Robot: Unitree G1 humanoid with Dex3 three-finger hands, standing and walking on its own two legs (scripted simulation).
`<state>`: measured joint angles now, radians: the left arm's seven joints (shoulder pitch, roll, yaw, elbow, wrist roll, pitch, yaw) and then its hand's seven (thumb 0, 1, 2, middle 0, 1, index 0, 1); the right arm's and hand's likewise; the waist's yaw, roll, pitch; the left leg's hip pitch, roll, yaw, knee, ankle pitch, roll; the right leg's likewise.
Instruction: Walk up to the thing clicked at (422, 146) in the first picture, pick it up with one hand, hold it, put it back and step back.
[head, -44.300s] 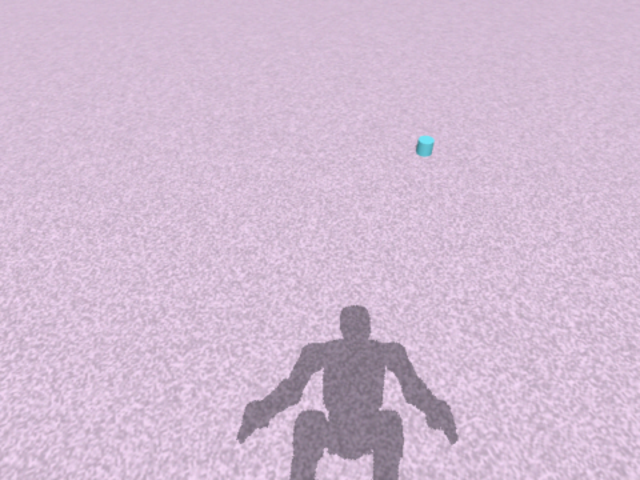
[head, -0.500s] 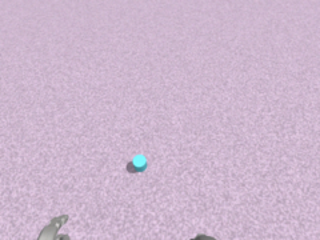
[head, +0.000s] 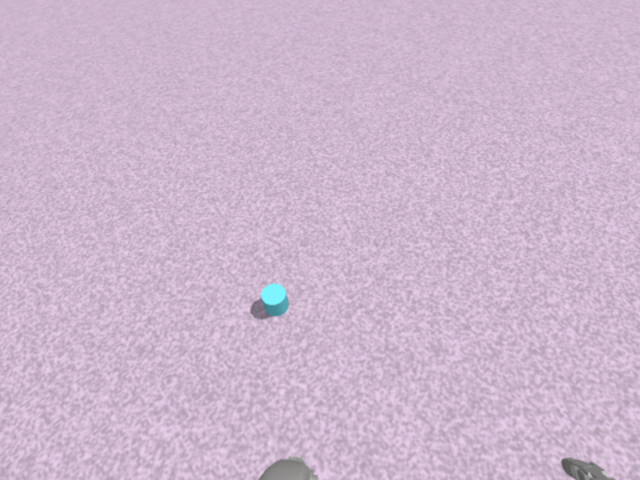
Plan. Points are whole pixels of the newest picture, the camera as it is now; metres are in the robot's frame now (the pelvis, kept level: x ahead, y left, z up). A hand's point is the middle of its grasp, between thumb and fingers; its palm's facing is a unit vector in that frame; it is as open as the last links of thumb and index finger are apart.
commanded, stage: step back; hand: left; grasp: from above
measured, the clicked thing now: (275, 299) +0.78 +0.26 -0.72
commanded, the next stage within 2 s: stand in 1.70 s
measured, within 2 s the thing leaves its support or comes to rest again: neither
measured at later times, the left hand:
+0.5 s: hand out of the picture -0.10 +0.26 -0.16, palm faces -0.01 -0.93 -0.37, open 7.3 cm
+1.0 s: hand out of the picture -0.23 +0.25 -0.14, palm faces +0.09 -0.91 -0.39, open 7.3 cm
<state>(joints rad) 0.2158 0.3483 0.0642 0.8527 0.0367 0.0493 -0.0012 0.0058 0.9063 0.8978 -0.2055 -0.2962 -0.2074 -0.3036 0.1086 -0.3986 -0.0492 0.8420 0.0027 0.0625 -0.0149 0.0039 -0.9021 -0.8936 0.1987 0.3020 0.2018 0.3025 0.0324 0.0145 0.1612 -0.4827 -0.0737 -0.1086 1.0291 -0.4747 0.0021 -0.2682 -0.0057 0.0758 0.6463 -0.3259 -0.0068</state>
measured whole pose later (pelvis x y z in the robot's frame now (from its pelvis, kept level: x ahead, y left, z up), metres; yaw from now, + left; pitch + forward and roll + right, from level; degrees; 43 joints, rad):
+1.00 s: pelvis -0.26 -0.03 +0.00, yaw +5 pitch -3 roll +1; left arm 0.24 0.40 0.07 0.94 0.03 0.03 -0.02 0.01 0.91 0.90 -0.20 -0.30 -0.21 -0.30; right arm 0.28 -0.35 -0.05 0.98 -0.04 -0.02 0.02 0.01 -0.90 -0.89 0.20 0.30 0.20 0.30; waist 0.01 -0.03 0.06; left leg -0.20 -0.04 -0.02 0.54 -0.29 0.04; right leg -0.32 -0.03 0.01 0.85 -0.49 -0.03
